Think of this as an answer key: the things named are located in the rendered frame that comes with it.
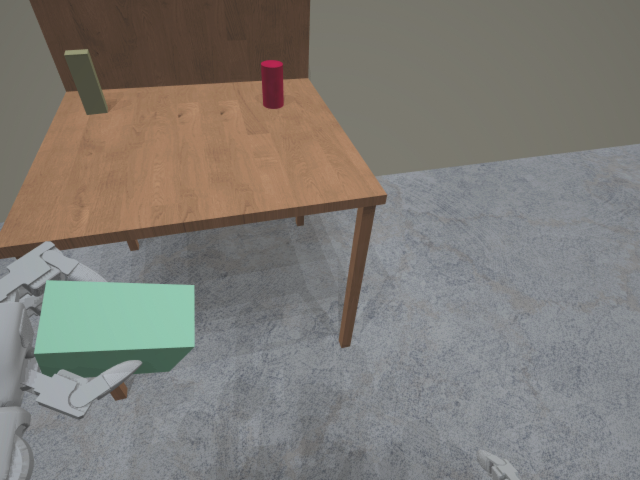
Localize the left robot hand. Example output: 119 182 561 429
0 241 142 420

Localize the table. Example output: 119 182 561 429
0 0 387 401

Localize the robot left forearm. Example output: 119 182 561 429
0 406 34 480

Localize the right robot hand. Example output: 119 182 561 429
476 450 519 480

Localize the sponge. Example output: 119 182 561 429
34 280 195 378

